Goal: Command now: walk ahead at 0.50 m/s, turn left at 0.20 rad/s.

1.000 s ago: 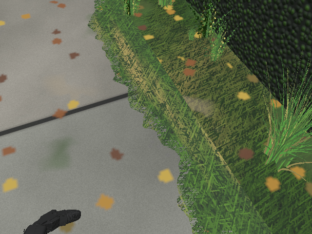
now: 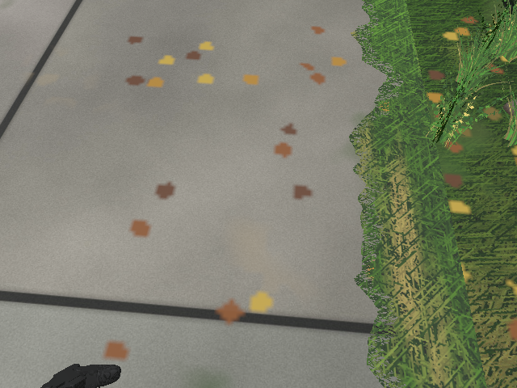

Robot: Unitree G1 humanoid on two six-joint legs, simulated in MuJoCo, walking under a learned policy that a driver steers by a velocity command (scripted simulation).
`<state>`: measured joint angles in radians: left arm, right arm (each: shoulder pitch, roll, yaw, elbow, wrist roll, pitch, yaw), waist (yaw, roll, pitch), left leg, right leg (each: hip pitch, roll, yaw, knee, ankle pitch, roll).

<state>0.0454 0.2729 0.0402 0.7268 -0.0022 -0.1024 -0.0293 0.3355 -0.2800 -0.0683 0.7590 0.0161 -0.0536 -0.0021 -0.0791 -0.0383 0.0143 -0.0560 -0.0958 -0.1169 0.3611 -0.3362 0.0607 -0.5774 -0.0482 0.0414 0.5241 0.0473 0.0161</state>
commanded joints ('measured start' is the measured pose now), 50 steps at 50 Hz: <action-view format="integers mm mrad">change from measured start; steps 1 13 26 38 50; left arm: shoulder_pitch -66 208 343 259 -94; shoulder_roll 119 114 194 104 62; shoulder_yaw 34 35 56 27 7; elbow -87 17 113 55 -51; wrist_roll -3 2 -24 -11 -13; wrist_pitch -27 -10 38 28 15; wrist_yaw -7 6 27 24 -7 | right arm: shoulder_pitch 44 -59 -360 -102 64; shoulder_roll -165 -74 -64 -98 -168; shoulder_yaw -44 -7 6 -12 -29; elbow -24 -96 -188 -73 53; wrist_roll -1 -6 3 -18 1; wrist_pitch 2 -14 -39 -48 -24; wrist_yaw -7 1 41 31 3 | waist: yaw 20 80 150 98 -3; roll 151 -45 -43 128 94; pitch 11 -36 36 -57 51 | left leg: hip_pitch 23 -599 -532 -90 25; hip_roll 301 208 149 325 319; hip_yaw -179 44 105 -148 28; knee -13 699 157 -184 -196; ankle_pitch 424 36 296 305 358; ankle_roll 131 -53 -24 189 137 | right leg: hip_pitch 54 445 595 -41 -72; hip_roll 19 -175 -204 -94 -34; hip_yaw -20 227 78 29 -23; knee -36 -343 -292 580 35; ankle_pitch -92 -96 59 -329 25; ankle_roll -46 -260 -188 -22 -18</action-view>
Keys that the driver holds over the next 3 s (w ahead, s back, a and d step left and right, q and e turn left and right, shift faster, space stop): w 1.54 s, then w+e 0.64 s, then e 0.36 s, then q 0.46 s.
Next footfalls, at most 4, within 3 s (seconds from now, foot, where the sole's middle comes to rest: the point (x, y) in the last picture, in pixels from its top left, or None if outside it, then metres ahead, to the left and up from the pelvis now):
0.06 right None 0.22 -0.13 -0.77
0.58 left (199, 383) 0.50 0.12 -0.77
1.12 right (279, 272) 0.80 -0.11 -0.77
1.66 left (193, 197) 1.09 0.14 -0.77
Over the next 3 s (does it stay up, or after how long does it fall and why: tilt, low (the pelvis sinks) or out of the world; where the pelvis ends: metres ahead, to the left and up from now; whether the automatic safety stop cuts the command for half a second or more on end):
stays up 1.41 -0.08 -0.01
